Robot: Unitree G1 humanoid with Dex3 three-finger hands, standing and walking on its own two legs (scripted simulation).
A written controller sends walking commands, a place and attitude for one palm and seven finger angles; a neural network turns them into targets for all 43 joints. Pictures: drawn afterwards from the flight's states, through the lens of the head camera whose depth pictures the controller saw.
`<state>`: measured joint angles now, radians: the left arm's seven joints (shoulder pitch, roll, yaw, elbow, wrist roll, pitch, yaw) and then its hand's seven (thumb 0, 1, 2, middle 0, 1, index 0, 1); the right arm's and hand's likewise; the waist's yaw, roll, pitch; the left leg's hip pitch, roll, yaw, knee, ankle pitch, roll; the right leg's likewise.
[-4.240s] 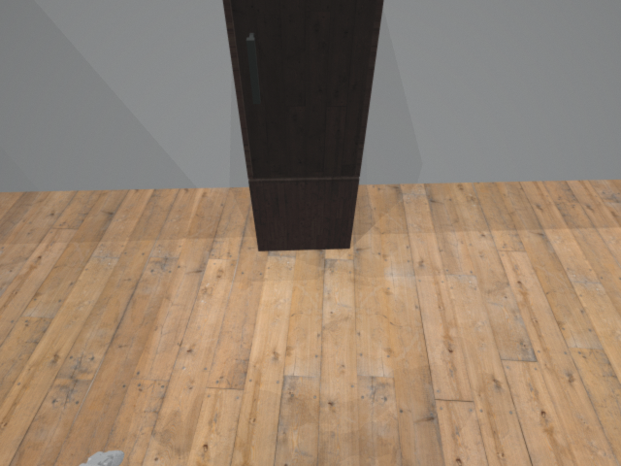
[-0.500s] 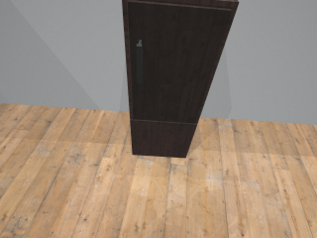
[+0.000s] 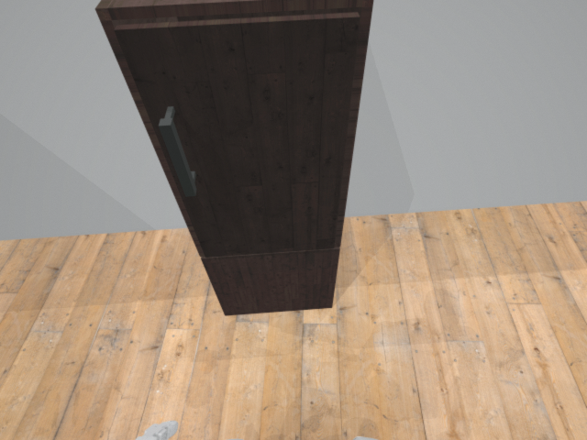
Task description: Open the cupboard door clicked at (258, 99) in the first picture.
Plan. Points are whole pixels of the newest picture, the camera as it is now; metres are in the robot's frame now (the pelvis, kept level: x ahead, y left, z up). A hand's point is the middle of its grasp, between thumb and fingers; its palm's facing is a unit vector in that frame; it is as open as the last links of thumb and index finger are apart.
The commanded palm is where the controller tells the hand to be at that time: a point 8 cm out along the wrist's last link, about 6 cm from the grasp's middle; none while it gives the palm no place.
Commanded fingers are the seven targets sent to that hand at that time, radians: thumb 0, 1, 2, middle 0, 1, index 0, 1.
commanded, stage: come to a stop and stand still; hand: left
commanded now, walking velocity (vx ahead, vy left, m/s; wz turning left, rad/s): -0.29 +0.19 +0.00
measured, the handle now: (181, 153) +0.57 +0.22 +0.05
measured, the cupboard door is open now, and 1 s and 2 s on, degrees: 0 0 0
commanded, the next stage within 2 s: look again from close up in 1.02 s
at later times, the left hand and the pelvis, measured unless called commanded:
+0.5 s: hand out of the picture +0.05 +0.21 -0.17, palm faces +0.05 -0.97 -0.23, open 7.3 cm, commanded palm none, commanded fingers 0.00 0.90 0.90 -0.20 -0.30 -0.20 -0.30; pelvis +0.02 +0.01 +0.01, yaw -1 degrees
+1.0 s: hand out of the picture +0.02 +0.16 -0.17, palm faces +0.00 -0.98 -0.21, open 7.3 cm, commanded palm none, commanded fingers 0.00 0.90 0.90 -0.20 -0.30 -0.20 -0.30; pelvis -0.01 -0.02 +0.00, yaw -1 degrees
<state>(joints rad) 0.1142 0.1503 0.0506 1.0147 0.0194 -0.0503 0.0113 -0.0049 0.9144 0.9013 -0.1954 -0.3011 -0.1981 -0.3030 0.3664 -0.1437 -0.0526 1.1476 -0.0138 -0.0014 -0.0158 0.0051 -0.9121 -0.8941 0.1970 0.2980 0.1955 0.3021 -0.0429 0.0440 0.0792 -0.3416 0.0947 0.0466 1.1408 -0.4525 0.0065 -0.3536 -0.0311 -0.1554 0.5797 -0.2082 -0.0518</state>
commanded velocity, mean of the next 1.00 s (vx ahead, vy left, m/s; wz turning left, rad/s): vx -0.07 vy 0.00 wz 0.00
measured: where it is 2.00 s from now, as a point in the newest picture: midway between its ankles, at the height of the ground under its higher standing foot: outside the picture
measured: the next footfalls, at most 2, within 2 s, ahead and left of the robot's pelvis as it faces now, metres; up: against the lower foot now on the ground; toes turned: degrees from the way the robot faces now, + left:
left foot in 0.24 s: +0.12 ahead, +0.11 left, +0.00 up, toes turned +1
right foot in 0.60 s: +0.01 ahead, -0.15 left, +0.00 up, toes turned -2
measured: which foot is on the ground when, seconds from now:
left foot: up 0.00-0.22, down 0.24-1.00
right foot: down 0.00-0.26, up 0.28-0.58, down 0.60-1.00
